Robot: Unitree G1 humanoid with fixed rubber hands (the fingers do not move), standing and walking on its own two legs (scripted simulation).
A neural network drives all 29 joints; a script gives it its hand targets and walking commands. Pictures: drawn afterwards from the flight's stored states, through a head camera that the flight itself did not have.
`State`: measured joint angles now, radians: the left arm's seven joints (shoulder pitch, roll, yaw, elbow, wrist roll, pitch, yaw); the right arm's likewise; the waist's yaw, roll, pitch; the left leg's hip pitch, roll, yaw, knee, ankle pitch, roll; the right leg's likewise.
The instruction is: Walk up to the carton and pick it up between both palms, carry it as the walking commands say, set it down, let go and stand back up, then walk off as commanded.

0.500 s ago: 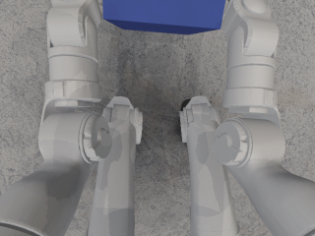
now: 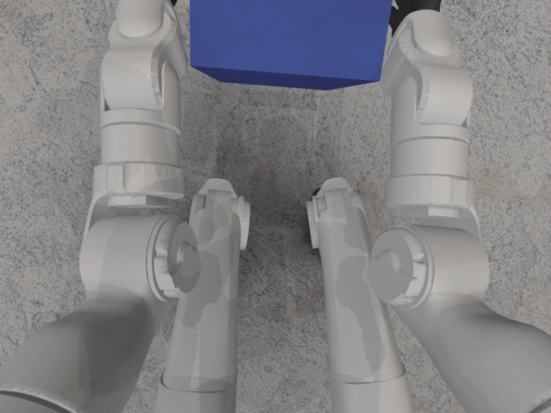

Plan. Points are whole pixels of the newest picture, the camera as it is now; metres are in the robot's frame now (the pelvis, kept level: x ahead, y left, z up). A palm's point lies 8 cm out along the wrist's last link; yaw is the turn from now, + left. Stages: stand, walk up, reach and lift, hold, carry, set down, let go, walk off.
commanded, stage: reach and lift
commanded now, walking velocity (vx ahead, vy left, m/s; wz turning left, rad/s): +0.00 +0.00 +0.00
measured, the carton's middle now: (284, 1) +0.55 -0.01 -0.16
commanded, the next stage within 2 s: none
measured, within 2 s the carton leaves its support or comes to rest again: neither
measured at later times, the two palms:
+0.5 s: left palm out of the picture +0.51 +0.13 -0.02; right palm (459, 2) +0.50 -0.13 -0.02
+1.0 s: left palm out of the picture +0.49 +0.13 +0.08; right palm out of the picture +0.48 -0.14 +0.08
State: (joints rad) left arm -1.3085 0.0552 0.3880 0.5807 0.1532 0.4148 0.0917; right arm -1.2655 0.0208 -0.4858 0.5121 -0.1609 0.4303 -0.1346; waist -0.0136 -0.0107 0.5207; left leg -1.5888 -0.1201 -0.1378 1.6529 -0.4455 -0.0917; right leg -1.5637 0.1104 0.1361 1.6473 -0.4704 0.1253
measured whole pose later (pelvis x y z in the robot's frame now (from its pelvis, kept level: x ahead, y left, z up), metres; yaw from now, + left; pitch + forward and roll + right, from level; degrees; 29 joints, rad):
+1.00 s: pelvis +0.09 +0.00 +0.15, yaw +0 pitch +29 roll -1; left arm -0.67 -0.16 0.43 0.63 0.30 0.27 0.05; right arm -0.66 0.20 -0.49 0.60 -0.29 0.30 -0.07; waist -0.02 -0.01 -0.11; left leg -1.18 -0.08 -0.14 1.05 -0.37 -0.04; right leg -1.16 0.08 0.17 1.04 -0.39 0.08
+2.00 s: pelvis +0.13 +0.00 +0.23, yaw +0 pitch +4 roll +0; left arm -0.40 -0.19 0.32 0.54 0.31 0.49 0.07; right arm -0.42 0.20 -0.35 0.56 -0.32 0.51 -0.06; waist -0.04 -0.02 -0.06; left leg -0.37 -0.05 -0.15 0.52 -0.23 -0.02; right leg -0.35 0.03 0.18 0.50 -0.24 0.06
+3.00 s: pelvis +0.13 +0.00 +0.24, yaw +0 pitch -6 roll +0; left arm -0.38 -0.19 0.24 0.38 0.30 0.74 0.06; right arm -0.39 0.19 -0.26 0.41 -0.30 0.75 -0.05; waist -0.01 -0.01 0.02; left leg -0.10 -0.03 -0.15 0.41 -0.20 -0.03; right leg -0.09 0.02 0.16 0.41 -0.21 0.04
